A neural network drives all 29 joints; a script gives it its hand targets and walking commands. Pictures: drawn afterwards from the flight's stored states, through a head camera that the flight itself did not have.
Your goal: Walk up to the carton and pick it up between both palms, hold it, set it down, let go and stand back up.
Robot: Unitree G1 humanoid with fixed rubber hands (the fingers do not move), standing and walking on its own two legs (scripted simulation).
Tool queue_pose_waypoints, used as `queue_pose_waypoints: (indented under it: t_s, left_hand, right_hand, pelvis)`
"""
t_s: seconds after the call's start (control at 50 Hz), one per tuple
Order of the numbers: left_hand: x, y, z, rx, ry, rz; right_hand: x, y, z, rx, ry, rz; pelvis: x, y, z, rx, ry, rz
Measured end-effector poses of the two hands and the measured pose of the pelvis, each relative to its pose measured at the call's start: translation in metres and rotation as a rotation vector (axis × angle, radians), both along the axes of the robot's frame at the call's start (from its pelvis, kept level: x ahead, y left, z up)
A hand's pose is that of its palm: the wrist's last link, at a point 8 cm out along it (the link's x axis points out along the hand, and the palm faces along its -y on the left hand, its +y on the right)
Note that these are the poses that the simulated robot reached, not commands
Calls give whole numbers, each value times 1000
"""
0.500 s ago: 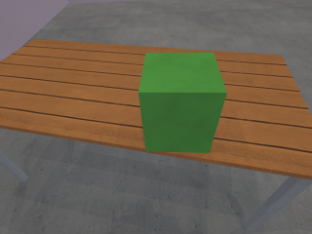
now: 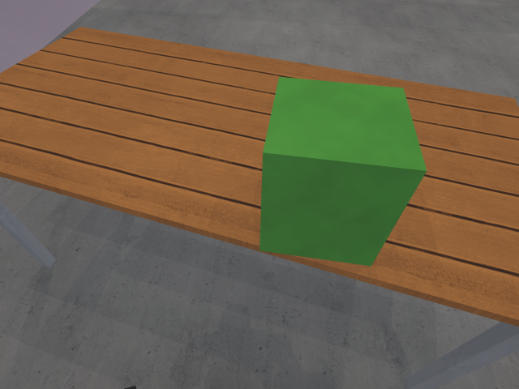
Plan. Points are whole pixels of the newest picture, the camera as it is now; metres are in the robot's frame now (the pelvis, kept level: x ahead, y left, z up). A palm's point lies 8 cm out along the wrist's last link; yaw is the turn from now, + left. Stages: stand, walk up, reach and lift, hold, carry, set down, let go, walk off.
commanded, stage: walk up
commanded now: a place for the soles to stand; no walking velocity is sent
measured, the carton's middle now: (326, 174) +0.47 -0.08 +0.06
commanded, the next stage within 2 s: none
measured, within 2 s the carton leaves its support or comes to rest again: neither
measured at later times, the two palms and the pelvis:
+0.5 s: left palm out of the picture +0.05 +0.27 -0.14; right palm out of the picture +0.11 -0.26 -0.11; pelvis +0.00 -0.01 +0.00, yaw +3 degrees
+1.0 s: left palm out of the picture -0.03 +0.16 -0.13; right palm out of the picture +0.15 -0.29 -0.11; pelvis +0.00 -0.07 +0.01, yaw +6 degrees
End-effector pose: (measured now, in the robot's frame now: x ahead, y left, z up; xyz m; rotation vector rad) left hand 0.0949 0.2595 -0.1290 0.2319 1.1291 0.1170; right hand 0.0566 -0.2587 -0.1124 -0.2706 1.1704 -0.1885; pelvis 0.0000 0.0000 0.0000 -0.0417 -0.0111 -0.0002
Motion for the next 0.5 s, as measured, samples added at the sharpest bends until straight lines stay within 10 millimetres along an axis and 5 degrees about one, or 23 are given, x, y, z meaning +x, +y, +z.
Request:
queue_pose_waypoints:
  t_s: [0.24, 0.5]
  left_hand:
    - [-34, 9, -6, 16, 71, 71]
    - [-46, 9, -9, 19, 99, 72]
  right_hand:
    - [51, 2, 0, -5, -76, 77]
    - [49, -3, 4, -27, -66, 98]
  pelvis:
    - [6, 1, -5, -3, -6, 31]
    - [4, -7, -4, 4, 10, 49]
